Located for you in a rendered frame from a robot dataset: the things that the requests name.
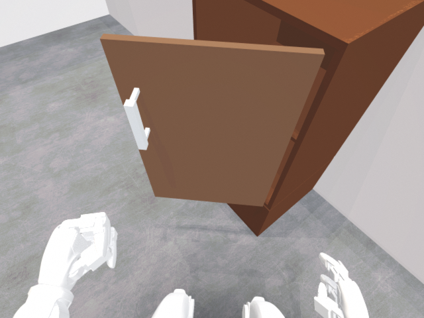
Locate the handle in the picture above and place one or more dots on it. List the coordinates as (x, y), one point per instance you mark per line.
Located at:
(133, 115)

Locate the cupboard door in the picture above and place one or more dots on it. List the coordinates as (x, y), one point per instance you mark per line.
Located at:
(221, 114)

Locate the left robot hand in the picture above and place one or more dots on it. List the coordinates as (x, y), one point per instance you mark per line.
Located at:
(60, 265)

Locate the robot left forearm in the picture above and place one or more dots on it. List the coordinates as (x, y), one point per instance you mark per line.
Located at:
(46, 301)

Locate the robot thigh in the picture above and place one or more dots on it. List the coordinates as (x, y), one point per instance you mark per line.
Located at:
(260, 309)
(175, 305)

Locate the left robot thigh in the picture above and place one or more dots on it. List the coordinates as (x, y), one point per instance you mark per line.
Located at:
(175, 305)

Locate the right robot thigh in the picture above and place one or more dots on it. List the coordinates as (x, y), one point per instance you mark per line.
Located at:
(260, 309)

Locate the right robot hand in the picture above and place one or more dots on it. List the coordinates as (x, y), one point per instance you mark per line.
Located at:
(346, 299)

